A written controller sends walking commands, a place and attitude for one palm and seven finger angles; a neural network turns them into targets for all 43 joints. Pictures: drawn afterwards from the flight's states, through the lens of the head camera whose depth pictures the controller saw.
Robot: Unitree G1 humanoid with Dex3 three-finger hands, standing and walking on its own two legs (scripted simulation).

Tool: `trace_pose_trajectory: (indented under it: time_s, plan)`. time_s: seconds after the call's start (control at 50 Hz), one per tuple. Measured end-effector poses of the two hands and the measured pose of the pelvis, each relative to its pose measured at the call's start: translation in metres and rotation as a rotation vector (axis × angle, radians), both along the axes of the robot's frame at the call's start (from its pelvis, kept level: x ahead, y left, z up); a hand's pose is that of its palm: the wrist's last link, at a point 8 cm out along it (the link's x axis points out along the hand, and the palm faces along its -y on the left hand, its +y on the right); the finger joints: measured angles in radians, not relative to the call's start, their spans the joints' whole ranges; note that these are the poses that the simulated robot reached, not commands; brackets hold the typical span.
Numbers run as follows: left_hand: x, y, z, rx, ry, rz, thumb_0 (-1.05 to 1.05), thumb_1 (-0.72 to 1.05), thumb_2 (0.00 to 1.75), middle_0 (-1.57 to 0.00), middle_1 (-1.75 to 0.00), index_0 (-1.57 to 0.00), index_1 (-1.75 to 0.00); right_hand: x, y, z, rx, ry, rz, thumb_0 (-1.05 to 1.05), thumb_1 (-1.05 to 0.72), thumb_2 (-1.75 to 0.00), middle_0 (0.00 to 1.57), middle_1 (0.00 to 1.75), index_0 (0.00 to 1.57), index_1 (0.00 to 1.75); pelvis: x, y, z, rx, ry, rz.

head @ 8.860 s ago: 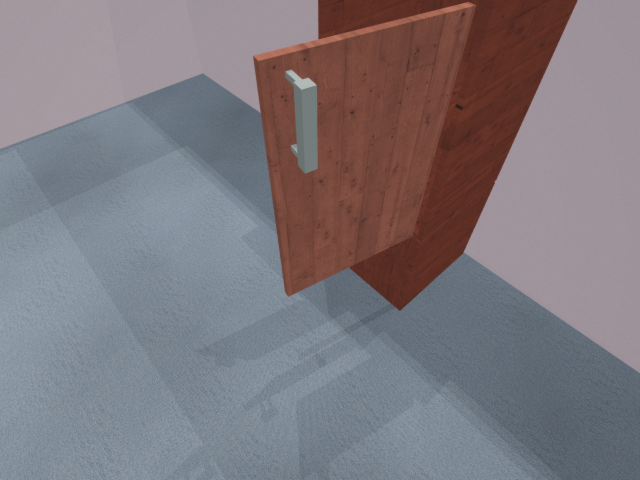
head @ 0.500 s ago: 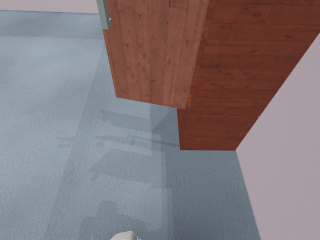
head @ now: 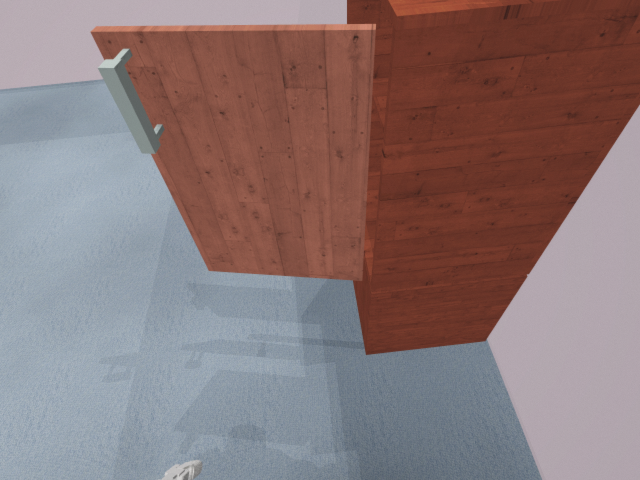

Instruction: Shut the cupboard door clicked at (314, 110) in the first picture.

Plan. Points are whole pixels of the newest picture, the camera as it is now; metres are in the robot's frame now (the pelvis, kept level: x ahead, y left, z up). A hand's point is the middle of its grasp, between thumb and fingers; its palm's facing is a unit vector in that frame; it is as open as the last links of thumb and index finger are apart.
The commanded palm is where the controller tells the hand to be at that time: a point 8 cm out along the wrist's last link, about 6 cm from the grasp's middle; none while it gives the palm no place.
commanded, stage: take the last steps up to it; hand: left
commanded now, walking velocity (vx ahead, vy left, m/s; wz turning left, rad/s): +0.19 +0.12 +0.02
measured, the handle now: (138, 102) +0.60 +0.29 +0.16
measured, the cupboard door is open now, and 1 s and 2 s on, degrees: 78 78 78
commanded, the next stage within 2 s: come to a stop and stand still in 0.10 s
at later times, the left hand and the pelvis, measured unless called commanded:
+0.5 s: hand out of the picture +0.12 +0.25 -0.18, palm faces +0.06 -0.98 -0.18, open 7.4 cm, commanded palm none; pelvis +0.13 +0.07 +0.00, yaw -1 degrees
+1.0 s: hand out of the picture +0.14 +0.19 -0.16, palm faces -0.02 -0.98 -0.21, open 7.3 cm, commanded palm none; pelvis +0.11 +0.02 +0.01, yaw -3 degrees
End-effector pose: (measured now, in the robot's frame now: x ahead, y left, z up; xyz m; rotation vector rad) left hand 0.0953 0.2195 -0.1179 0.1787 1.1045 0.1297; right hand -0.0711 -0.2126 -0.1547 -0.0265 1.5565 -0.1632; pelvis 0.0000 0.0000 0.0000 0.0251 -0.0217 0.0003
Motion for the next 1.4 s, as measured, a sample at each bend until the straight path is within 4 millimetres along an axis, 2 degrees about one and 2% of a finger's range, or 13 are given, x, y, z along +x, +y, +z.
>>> trace_pose_trajectory:
  time_s: [0.16,0.32,0.38,0.44,0.5,0.58,0.72,0.84,0.92,0.98,1.08,1.22,1.4]
  plan:
    - [-0.020,0.024,0.006,0.016,0.181,0.094,-0.02,0.95,0.90,-0.20,-0.30,-0.20,-0.30,0.130,-0.007,0.023,-0.048,-0.156,0.058,0.00,-0.91,-0.90,0.19,0.30,0.20,0.30,0.055,0.008,0.019,-0.004,0.042,0.008]
    - [-0.028,0.045,-0.020,-0.056,0.353,0.153,0.00,0.92,0.90,-0.20,-0.30,-0.20,-0.30,0.259,0.031,0.025,-0.088,-0.321,0.153,0.00,-0.91,-0.90,0.19,0.30,0.20,0.30,0.115,0.049,0.006,-0.036,0.033,0.001]
    - [-0.019,0.056,-0.034,-0.064,0.395,0.153,0.00,0.92,0.90,-0.20,-0.30,-0.20,-0.30,0.292,0.050,0.025,-0.108,-0.366,0.160,0.00,-0.91,-0.90,0.19,0.30,0.20,0.30,0.130,0.061,-0.001,-0.024,0.027,-0.005]
    - [-0.002,0.066,-0.036,-0.058,0.403,0.133,0.01,0.91,0.90,-0.20,-0.30,-0.20,-0.30,0.310,0.064,0.030,-0.118,-0.397,0.155,0.00,-0.90,-0.90,0.19,0.30,0.20,0.30,0.132,0.067,0.001,-0.026,0.021,-0.018]
    - [0.019,0.077,-0.033,-0.041,0.369,0.116,0.01,0.91,0.90,-0.20,-0.30,-0.20,-0.30,0.311,0.069,0.032,-0.119,-0.405,0.138,0.00,-0.90,-0.90,0.20,0.30,0.20,0.30,0.128,0.069,0.003,-0.038,0.023,-0.025]
    - [0.048,0.090,-0.026,-0.004,0.290,0.090,0.01,0.91,0.90,-0.20,-0.30,-0.20,-0.30,0.292,0.062,0.031,-0.128,-0.379,0.104,0.00,-0.90,-0.90,0.20,0.30,0.21,0.30,0.120,0.066,0.005,-0.045,0.029,-0.043]
    - [0.081,0.084,-0.009,0.052,0.161,0.022,0.00,0.91,0.90,-0.19,-0.30,-0.19,-0.30,0.233,0.016,0.023,-0.154,-0.299,0.036,0.00,-0.90,-0.90,0.20,0.30,0.21,0.30,0.103,0.048,0.004,-0.050,0.025,-0.059]
    - [0.065,0.050,-0.005,0.071,0.143,-0.002,0.00,0.91,0.90,-0.19,-0.30,-0.19,-0.30,0.182,-0.021,0.010,-0.126,-0.199,-0.015,0.00,-0.90,-0.90,0.20,0.30,0.20,0.30,0.098,0.022,0.001,-0.014,0.017,-0.051]
    - [0.052,0.025,-0.003,0.022,0.188,-0.009,0.01,0.91,0.90,-0.20,-0.30,-0.20,-0.30,0.161,-0.025,0.018,-0.113,-0.146,-0.026,0.00,-0.91,-0.90,0.19,0.30,0.20,0.30,0.102,0.016,0.010,-0.005,0.022,-0.056]
    - [0.045,0.022,-0.006,0.009,0.215,0.004,0.01,0.93,0.90,-0.20,-0.30,-0.20,-0.30,0.152,-0.022,0.022,-0.110,-0.113,-0.022,0.00,-0.91,-0.90,0.19,0.30,0.20,0.30,0.105,0.015,0.012,-0.005,0.029,-0.050]
    - [0.038,0.033,-0.019,-0.013,0.238,0.049,0.01,0.93,0.90,-0.20,-0.30,-0.20,-0.30,0.156,-0.009,0.020,-0.123,-0.088,0.018,0.00,-0.90,-0.90,0.19,0.30,0.20,0.30,0.109,0.024,0.005,-0.022,0.035,-0.025]
    - [0.033,0.048,-0.025,-0.006,0.274,0.066,0.01,0.92,0.90,-0.20,-0.30,-0.20,-0.30,0.191,0.018,0.021,-0.116,-0.177,0.048,0.00,-0.90,-0.90,0.19,0.30,0.20,0.30,0.108,0.034,0.005,-0.016,0.019,-0.035]
    - [0.032,0.047,-0.018,-0.014,0.269,0.043,0.01,0.91,0.90,-0.20,-0.30,-0.20,-0.30,0.220,0.021,0.025,-0.112,-0.266,0.058,0.00,-0.92,-0.90,0.20,0.30,0.21,0.30,0.109,0.039,0.010,-0.022,0.017,-0.042]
